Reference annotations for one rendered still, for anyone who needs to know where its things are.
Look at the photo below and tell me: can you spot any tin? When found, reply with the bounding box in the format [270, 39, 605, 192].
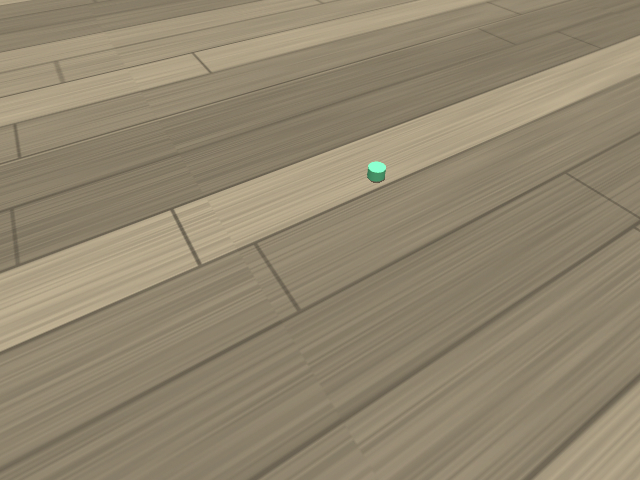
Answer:
[367, 162, 386, 182]

